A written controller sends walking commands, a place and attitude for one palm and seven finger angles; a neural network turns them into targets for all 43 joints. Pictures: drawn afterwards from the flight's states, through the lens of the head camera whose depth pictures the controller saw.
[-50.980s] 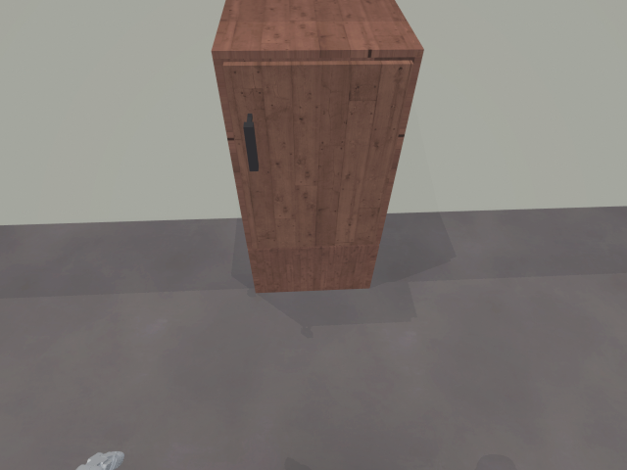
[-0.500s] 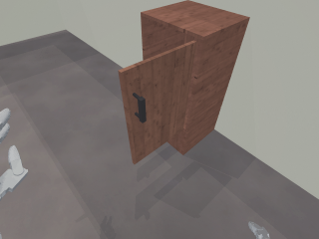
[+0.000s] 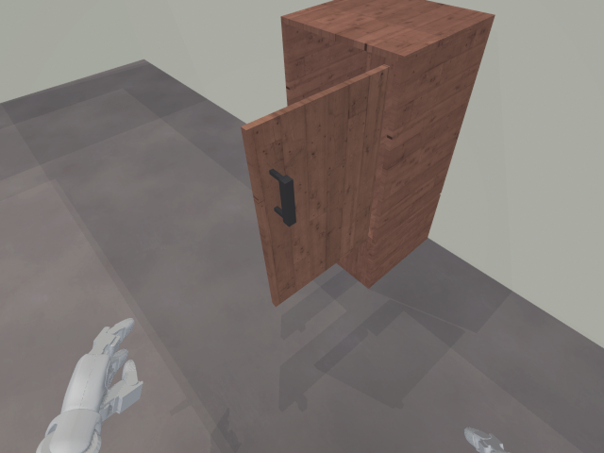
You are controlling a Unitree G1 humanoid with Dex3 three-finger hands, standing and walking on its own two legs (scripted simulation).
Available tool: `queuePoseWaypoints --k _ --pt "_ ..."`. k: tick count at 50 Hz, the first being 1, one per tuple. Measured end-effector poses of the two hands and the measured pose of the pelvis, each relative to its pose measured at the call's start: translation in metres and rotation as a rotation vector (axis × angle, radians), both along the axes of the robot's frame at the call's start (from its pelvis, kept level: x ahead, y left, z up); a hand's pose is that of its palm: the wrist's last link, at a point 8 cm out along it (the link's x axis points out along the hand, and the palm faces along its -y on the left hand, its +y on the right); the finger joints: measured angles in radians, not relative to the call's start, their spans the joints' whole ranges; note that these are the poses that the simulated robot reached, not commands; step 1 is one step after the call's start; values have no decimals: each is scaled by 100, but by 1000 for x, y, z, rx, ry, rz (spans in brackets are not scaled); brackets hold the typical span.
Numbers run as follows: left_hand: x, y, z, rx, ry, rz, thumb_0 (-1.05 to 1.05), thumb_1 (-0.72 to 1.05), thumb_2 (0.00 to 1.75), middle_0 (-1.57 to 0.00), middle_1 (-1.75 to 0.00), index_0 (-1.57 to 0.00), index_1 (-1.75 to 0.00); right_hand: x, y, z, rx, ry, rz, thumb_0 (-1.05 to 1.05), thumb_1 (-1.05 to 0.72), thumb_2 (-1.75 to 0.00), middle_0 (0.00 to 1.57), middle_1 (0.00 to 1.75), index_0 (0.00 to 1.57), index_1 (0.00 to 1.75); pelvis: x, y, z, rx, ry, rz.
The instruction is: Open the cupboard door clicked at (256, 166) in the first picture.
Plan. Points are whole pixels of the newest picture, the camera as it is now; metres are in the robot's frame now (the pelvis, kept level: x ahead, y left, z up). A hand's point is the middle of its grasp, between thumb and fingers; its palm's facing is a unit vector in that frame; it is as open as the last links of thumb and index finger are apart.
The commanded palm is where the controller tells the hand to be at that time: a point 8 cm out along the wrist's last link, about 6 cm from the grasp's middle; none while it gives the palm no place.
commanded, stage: let the arm hang, fingers relaxed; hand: left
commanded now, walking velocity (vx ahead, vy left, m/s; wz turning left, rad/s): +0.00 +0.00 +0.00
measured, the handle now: (282, 197) +0.63 +0.08 -0.04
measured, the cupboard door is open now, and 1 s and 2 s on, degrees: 89 89 89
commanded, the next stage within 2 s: look to check the result in 0.96 s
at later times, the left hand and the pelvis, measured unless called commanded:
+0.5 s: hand out of the picture -0.04 +0.20 -0.15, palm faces +0.04 -0.97 -0.25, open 7.3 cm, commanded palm none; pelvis -0.01 +0.00 +0.02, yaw +0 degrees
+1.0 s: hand out of the picture +0.04 +0.20 -0.15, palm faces +0.03 -0.97 -0.23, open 7.4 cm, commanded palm none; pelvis -0.01 +0.00 +0.02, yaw +0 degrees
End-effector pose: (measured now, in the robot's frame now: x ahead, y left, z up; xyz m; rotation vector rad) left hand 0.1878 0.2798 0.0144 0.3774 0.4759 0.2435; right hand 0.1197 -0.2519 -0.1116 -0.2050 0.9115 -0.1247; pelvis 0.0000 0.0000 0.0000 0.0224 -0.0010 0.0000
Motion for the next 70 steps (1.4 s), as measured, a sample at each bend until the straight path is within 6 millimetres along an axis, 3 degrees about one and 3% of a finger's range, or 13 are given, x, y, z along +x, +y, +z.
queuePoseWaypoints --k 2,4,7,14,21,28,41,70 --pt "-26 -18 -57 -93 238 20 0 90 90 -19 -30 -20 -30 -14 -1 -6 2 63 -14 1 -91 -90 20 30 20 30 -1 -2 0 1 -9 -4" --pt "-63 -42 -101 -180 442 19 1 90 90 -19 -30 -20 -30 -31 -1 -8 2 129 -34 1 -91 -90 20 30 20 30 -3 -3 2 -1 -19 -5" --pt "-118 -70 -138 -295 652 64 0 93 90 -20 -30 -20 -30 -65 1 -9 -5 248 -63 1 -91 -90 20 30 20 30 -6 -6 6 -7 -28 -1" --pt "-187 -47 -141 -274 832 182 -3 99 90 -20 -30 -21 -30 -140 17 -13 21 520 -79 1 -91 -90 20 30 20 30 -10 -8 16 -24 -21 11" --pt "-226 -34 -133 -240 949 233 -1 93 90 -20 -30 -20 -30 -178 33 -16 65 609 -116 1 -91 -90 20 30 20 30 -12 -3 19 -21 -25 4" --pt "-219 -36 -133 -245 926 224 0 91 90 -19 -30 -20 -30 -180 41 -20 83 595 -123 1 -91 -90 20 30 20 30 -14 1 19 -17 -30 -1" --pt "-170 -46 -137 -275 805 156 0 90 90 -20 -30 -20 -30 -145 36 -18 62 487 -116 0 -91 -90 20 30 20 30 -13 4 19 -14 -29 -4" --pt "-136 -15 -120 -184 793 175 0 90 90 -20 -30 -20 -30 -76 -7 -8 -24 428 -62 1 -91 -90 20 30 20 30 9 -2 24 -16 -29 7"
